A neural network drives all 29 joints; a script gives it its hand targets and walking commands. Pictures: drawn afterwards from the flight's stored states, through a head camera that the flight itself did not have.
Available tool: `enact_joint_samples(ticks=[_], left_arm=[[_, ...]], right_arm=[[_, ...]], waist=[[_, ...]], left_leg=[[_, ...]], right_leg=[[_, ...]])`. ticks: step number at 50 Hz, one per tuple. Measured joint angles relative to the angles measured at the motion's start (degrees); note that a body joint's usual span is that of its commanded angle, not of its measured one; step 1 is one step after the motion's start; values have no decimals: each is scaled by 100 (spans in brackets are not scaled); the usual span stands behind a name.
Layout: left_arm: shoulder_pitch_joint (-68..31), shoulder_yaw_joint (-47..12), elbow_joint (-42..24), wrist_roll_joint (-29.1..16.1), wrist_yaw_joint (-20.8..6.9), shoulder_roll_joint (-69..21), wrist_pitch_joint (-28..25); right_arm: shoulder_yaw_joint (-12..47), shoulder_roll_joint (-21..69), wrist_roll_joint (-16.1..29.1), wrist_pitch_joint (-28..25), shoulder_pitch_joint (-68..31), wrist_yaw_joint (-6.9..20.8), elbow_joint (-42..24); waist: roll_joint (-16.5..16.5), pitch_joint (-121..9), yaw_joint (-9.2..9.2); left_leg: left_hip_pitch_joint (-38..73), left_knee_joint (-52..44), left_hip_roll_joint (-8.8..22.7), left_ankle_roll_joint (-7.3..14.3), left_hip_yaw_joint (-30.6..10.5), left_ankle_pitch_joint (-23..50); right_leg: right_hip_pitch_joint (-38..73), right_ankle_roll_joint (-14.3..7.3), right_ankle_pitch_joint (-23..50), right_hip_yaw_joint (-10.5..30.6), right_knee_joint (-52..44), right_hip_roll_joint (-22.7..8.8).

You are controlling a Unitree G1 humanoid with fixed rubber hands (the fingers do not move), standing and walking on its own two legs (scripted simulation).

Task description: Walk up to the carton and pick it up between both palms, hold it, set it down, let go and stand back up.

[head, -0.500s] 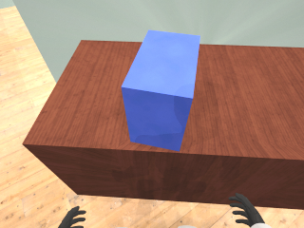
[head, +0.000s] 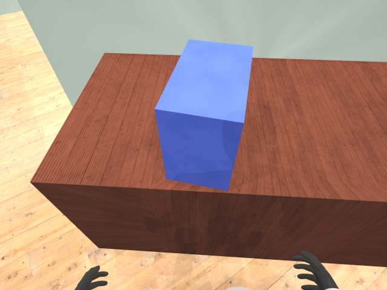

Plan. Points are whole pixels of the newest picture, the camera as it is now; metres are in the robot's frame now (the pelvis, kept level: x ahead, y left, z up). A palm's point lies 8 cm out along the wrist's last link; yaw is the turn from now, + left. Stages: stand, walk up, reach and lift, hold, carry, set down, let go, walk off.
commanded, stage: stand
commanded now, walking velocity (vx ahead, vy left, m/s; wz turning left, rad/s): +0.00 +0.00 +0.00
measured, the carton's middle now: (208, 115) +0.54 -0.04 +0.02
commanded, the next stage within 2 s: walk up in 0.18 s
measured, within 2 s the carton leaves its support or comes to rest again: neither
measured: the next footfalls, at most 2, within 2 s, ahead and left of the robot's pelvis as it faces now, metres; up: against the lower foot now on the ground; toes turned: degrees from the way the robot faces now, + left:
none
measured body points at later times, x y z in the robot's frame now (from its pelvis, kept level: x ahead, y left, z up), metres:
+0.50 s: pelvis -0.01 -0.01 +0.01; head -0.01 -0.02 +0.45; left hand +0.10 +0.24 -0.11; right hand +0.12 -0.28 -0.10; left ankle +0.00 +0.13 -0.71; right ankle +0.00 -0.12 -0.71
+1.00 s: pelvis -0.01 -0.01 +0.01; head +0.00 -0.02 +0.45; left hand +0.10 +0.24 -0.11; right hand +0.12 -0.28 -0.10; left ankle +0.00 +0.13 -0.71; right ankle +0.00 -0.12 -0.71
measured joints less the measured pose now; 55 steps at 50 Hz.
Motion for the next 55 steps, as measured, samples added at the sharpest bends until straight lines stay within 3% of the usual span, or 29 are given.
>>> enact_joint_samples(ticks=[52,55], left_arm=[[0,0,342,0,0,49,-47],[-160,2,246,0,49,53,535]], right_arm=[[0,-81,0,-7,0,0,280],[-293,134,-329,-620,-168,13,852]], waist=[[0,0,0],[-28,16,-1]], left_leg=[[56,-348,14,-31,0,296],[29,-292,16,-47,0,271]], right_leg=[[2,-70,249,0,-241,16],[-22,-69,231,0,-194,17]])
